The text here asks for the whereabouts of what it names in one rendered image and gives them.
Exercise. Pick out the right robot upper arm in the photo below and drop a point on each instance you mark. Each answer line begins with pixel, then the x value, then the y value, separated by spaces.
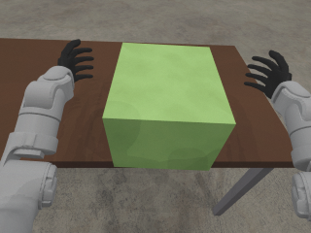
pixel 301 194

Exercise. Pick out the left robot upper arm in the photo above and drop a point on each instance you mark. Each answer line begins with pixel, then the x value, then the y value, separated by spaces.
pixel 26 187

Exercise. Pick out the carton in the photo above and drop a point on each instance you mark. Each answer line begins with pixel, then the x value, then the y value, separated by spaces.
pixel 166 108

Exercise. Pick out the right robot hand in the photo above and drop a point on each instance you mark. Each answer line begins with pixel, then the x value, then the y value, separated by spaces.
pixel 278 74

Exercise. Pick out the right robot forearm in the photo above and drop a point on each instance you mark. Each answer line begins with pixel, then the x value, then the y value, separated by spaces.
pixel 293 102

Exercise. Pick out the left robot hand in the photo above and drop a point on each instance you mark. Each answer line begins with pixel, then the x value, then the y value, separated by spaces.
pixel 67 59

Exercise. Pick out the left robot forearm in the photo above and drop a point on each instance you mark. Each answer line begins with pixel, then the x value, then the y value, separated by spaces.
pixel 39 116

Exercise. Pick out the table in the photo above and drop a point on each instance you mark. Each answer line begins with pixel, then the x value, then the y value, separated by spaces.
pixel 258 141

